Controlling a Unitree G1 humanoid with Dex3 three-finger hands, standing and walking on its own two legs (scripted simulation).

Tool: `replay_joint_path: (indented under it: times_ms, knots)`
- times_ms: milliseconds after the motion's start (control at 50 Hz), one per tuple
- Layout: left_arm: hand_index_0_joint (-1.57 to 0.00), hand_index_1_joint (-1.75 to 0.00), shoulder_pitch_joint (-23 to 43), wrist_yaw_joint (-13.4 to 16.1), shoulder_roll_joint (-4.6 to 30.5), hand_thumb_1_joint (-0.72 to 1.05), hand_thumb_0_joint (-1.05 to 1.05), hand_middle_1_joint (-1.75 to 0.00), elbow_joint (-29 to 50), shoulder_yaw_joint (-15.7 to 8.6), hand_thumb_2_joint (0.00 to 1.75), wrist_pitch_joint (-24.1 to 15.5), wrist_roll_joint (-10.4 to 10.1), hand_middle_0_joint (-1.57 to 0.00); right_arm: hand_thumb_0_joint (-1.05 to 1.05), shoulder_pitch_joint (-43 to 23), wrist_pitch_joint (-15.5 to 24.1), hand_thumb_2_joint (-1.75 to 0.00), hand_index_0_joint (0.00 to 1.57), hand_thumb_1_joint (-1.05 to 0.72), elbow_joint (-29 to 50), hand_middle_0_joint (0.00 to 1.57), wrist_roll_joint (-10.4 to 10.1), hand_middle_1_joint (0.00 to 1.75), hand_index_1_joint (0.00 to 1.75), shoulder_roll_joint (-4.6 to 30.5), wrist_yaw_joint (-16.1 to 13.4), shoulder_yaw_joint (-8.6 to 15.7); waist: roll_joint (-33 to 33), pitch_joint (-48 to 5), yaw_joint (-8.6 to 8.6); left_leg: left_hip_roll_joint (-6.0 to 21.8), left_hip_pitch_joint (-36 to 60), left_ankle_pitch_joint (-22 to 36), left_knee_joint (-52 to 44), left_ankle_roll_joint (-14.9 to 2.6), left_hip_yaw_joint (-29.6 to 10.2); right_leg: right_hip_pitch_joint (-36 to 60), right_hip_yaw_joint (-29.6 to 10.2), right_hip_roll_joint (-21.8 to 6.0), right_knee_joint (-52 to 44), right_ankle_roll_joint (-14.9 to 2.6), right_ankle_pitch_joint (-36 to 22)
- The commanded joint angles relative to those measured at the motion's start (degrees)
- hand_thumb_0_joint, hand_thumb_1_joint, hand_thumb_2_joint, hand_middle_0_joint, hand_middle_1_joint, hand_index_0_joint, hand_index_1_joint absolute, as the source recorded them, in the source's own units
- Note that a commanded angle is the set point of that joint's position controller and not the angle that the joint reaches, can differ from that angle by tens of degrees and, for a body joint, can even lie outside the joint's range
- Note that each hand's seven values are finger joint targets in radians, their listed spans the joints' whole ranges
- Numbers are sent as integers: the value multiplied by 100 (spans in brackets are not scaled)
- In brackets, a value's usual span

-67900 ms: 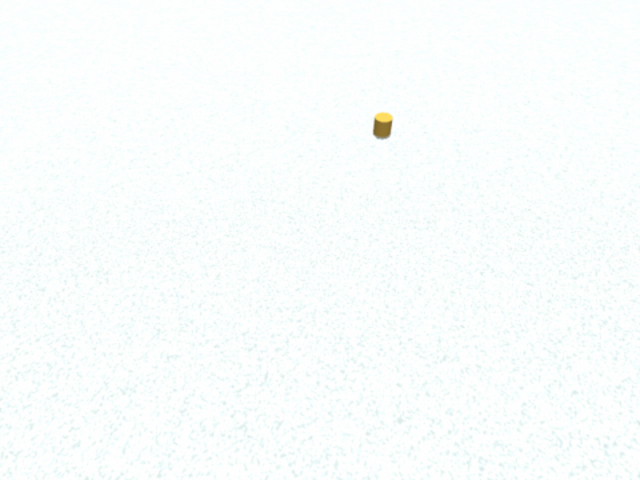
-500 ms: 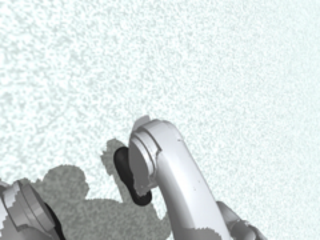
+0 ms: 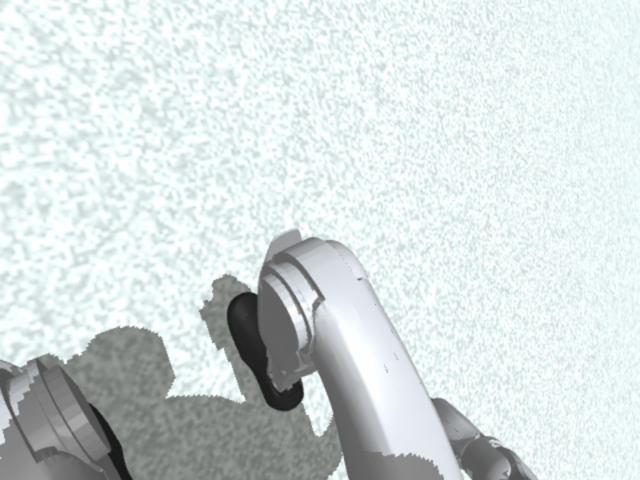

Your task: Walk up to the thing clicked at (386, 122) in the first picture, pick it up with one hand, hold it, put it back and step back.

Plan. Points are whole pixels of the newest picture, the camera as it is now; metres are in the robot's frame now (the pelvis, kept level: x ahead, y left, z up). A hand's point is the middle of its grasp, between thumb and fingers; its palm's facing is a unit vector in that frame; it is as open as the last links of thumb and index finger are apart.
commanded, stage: rest palm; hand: left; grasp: from above
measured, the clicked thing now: out of the picture +0.52 +0.39 -0.27
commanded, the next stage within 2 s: close in 0.34 s
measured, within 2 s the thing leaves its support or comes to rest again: neither
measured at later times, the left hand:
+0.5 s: hand out of the picture +0.48 +0.38 -0.23, palm faces -0.42 -0.16 -0.89, open 13.1 cm
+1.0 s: hand out of the picture +0.49 +0.38 -0.23, palm faces -0.43 -0.17 -0.89, open 13.3 cm
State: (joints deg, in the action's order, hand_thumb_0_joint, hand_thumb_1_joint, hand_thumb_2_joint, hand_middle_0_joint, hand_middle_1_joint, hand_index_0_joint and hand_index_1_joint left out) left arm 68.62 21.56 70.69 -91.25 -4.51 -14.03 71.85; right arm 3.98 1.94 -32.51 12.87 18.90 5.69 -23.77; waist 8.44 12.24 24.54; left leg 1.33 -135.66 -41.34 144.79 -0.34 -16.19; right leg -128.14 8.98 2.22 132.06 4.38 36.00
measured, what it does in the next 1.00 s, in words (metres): stands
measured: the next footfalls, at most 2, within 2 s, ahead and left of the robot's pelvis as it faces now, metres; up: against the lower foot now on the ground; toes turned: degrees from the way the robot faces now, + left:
none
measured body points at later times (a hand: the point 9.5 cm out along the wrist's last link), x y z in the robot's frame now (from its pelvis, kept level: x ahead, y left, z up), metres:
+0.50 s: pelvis +0.00 +0.00 +0.00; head +0.30 +0.14 +0.30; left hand +0.50 +0.39 -0.18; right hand +0.06 -0.25 -0.06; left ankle +0.06 +0.12 -0.28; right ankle +0.13 -0.13 -0.28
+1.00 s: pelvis +0.00 +0.00 +0.00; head +0.30 +0.14 +0.30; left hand +0.50 +0.39 -0.18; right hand +0.06 -0.25 -0.06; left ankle +0.06 +0.12 -0.28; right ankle +0.13 -0.13 -0.28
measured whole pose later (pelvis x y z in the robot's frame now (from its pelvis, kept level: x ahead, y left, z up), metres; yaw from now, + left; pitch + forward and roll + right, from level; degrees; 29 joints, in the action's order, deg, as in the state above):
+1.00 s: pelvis +0.00 +0.00 +0.00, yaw +0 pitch +30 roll -17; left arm 68.5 20.6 71.6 -90.2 -5.4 -14.5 72.1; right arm 3.6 0.8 -31.3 13.0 19.6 4.9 -24.2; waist 8.7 12.9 24.6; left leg 1.3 -135.9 -41.0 144.8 -0.5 -16.0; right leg -128.3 8.9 2.1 132.1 4.3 35.6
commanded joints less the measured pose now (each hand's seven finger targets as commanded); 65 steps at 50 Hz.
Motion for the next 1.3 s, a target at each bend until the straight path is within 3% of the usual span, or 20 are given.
replay_joint_path:
  times_ms: [0,100,160,240,340,400,460,600,640,740,840,1000,1060,1180,1280]
  knots:
    - [-10,-115,1113,82,1263,-47,0,-116,679,-51,106,-10,-54,-9,0,1216,-98,-91,20,-91,-190,20,1,30,30,1908,-45,520,-3485,-3645,330,312,3113,1930,-1448,23,509,2082,645,165,-974,-508,-1502]
    - [-10,-115,1017,119,1205,-46,0,-116,440,-13,104,-30,-38,-9,0,1100,-126,-91,20,-92,-70,20,21,30,30,2004,-75,543,-3335,-3500,330,309,3074,1696,-1469,42,430,1898,700,157,-988,-552,-1279]
    - [-10,-115,1253,129,1537,-46,0,-116,872,-190,104,-33,15,-9,0,1154,-119,-91,20,-92,-125,20,24,30,30,1970,-83,508,-3667,-3770,238,333,3355,1877,-1499,70,424,1879,667,139,-949,-548,-1377]
    - [-11,-117,1056,145,1110,-45,0,-118,496,43,106,-5,-49,-9,0,1082,-119,-91,20,-92,-91,20,10,30,30,1965,-82,557,-3320,-3503,364,303,2985,1569,-1484,13,475,1956,687,186,-1021,-530,-1251]
    - [-11,-117,1222,162,1364,-45,0,-118,697,-79,108,3,29,-10,0,1156,-120,-91,20,-91,-153,20,10,30,30,1970,-86,553,-3548,-3683,289,326,3208,1690,-1534,64,419,1849,686,156,-947,-551,-1284]
    - [-11,-118,1045,133,1036,-44,0,-119,517,41,109,24,-44,-11,0,1138,-95,-91,20,-92,-108,20,25,30,30,1985,-77,548,-3343,-3419,396,311,3122,1768,-1443,55,422,1778,688,132,-994,-544,-1339]
    - [-10,-109,1228,172,1348,-46,0,-112,653,-77,92,4,-8,-7,0,1118,-91,-90,20,-91,-113,20,5,30,30,1970,-88,543,-3359,-3643,295,284,2925,1625,-1455,20,504,2034,648,155,-1001,-539,-1328]
    - [-10,-108,1141,141,1441,-45,0,-111,645,-131,91,47,8,-8,0,1084,-140,-90,20,-91,-87,20,1,30,30,2008,-104,543,-3563,-3719,276,315,3264,1940,-1474,71,432,1862,666,133,-940,-569,-1390]
    - [-10,-107,1278,153,1641,-44,0,-110,867,-216,90,35,60,-8,0,1138,-163,-90,20,-90,-123,20,6,30,30,1969,-104,533,-3773,-3940,236,327,3385,2098,-1467,66,472,2045,634,143,-922,-553,-1542]
    - [-12,-106,1126,98,1478,-42,0,-109,684,-143,89,46,-14,-10,0,1171,-152,-90,20,-90,-95,20,-7,30,30,1988,-115,523,-3470,-3505,320,280,3000,1814,-1392,14,566,1964,616,151,-1019,-556,-1377]
    - [-16,-103,1130,39,1607,-38,0,-106,738,-199,88,11,-17,-14,0,1096,-192,-90,20,-90,-33,20,11,30,30,2012,-140,546,-3536,-3781,258,300,3209,1785,-1468,33,511,2008,630,147,-992,-561,-1295]
    - [-19,-103,1109,0,1555,-33,0,-106,766,-138,89,-15,-31,-16,0,1150,-194,-90,20,-90,-17,20,-1,30,30,1985,-150,498,-3336,-3725,280,271,3012,1861,-1381,-13,572,2193,598,149,-1004,-537,-1437]
    - [-22,-102,1028,2,1383,-28,0,-105,630,-103,88,-40,-56,-19,0,1132,-208,-90,20,-90,-48,20,26,30,30,2008,-153,503,-3406,-3495,324,301,3163,1810,-1423,42,461,1784,658,129,-1015,-569,-1269]
    - [-26,-104,1086,49,1489,-23,0,-107,691,-138,89,-62,7,-23,0,1139,-249,-90,20,-90,-66,20,41,30,30,1977,-139,491,-3513,-3668,271,311,3180,1900,-1466,42,471,1984,661,145,-967,-554,-1371]
    - [-30,-103,947,32,1350,-18,0,-106,540,-35,89,-40,-37,-27,0,1058,-224,-90,20,-90,0,20,24,30,30,1976,-128,489,-3302,-3492,296,287,2973,1702,-1434,3,499,1979,645,155,-1014,-540,-1273]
